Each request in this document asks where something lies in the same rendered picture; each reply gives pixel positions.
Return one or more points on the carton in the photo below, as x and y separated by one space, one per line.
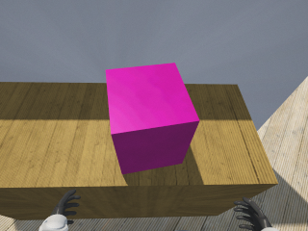
152 117

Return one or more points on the robot right hand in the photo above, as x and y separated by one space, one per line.
257 217

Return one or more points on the pedestal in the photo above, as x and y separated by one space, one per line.
56 137

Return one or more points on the robot left hand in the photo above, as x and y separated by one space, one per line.
62 205

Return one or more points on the robot left forearm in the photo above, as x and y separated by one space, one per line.
54 223

